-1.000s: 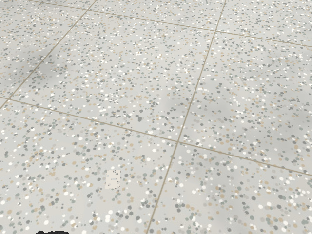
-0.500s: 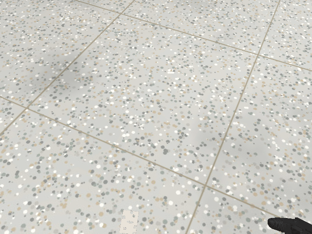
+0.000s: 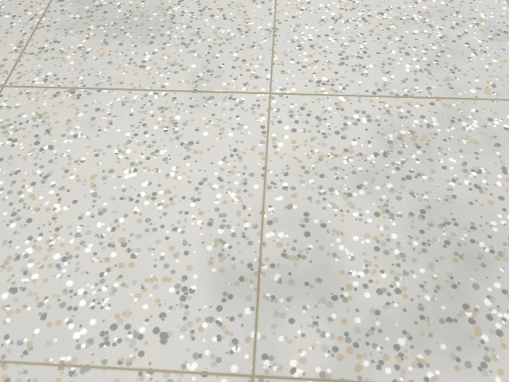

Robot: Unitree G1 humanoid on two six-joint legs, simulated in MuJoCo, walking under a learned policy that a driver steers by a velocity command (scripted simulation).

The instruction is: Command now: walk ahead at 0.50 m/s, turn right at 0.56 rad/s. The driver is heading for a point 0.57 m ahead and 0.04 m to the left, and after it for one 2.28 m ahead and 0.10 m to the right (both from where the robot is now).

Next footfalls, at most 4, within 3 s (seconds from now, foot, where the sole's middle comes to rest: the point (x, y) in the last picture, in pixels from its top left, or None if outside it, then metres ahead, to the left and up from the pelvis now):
0.44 left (227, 380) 0.44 0.10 -0.75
0.94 right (300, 277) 0.71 -0.10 -0.75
1.38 left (200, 222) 0.90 0.19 -0.75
1.88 right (289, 155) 1.16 -0.10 -0.75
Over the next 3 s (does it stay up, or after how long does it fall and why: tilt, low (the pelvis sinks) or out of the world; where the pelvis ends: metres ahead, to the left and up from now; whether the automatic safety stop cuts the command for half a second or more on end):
stays up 1.33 -0.07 0.03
